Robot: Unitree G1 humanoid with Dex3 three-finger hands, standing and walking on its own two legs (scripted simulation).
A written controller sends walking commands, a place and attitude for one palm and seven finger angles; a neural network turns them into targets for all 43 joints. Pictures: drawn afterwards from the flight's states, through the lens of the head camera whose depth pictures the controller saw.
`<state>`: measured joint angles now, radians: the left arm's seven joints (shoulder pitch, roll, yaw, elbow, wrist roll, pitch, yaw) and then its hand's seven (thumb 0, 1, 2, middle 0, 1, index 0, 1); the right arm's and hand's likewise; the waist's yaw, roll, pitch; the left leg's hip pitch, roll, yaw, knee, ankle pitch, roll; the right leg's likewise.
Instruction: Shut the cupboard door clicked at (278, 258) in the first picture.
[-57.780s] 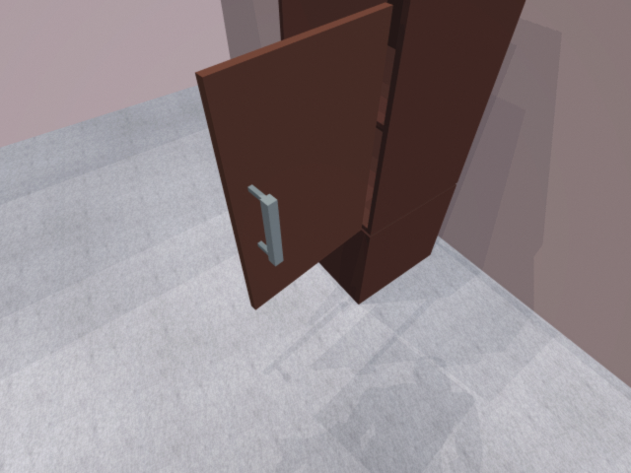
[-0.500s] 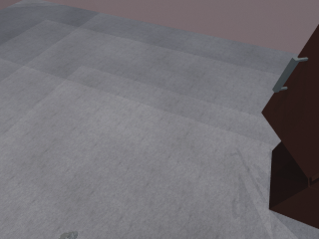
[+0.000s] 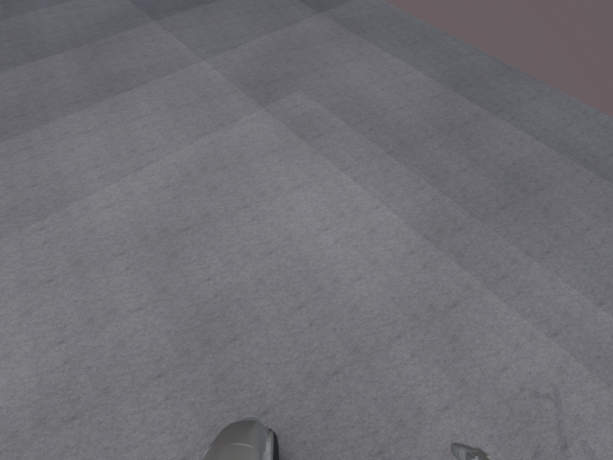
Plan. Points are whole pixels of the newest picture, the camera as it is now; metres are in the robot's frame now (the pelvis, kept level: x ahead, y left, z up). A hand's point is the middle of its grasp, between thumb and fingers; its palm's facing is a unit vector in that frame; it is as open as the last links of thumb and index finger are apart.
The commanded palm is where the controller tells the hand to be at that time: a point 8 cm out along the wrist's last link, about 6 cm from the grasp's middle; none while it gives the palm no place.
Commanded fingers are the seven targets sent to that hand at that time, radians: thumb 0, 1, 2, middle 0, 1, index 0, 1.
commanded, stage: walk to a spot facing it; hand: left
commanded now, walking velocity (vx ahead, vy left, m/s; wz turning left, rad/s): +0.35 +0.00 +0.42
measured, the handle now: out of the picture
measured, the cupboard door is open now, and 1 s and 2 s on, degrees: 34 34 34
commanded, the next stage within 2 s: turn to face it in 0.52 s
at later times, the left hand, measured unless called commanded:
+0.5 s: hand (203, 314) +0.33 +0.21 -0.14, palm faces +0.06 -0.98 -0.18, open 7.4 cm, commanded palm none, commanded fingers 0.00 0.90 0.90 -0.20 -0.30 -0.20 -0.30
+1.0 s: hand (214, 316) +0.34 +0.20 -0.17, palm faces +0.15 -0.97 -0.16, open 7.3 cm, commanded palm none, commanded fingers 0.00 0.90 0.90 -0.20 -0.30 -0.20 -0.30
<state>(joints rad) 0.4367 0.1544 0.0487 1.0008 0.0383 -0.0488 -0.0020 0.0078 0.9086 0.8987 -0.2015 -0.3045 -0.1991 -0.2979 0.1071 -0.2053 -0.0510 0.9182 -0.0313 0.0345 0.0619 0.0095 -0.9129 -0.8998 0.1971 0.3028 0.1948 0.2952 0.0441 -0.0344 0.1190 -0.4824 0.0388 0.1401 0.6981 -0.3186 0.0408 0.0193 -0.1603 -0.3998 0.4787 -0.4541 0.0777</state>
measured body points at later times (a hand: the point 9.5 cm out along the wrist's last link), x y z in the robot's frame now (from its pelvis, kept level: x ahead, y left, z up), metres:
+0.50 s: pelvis +0.21 +0.02 +0.01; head +0.23 +0.02 +0.46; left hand +0.32 +0.26 -0.12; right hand +0.16 -0.21 -0.14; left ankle +0.09 +0.09 -0.72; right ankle +0.34 -0.11 -0.69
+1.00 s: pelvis +0.37 +0.02 +0.01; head +0.40 +0.04 +0.45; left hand +0.33 +0.25 -0.16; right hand +0.51 -0.20 -0.12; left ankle +0.41 +0.12 -0.73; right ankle +0.35 -0.09 -0.72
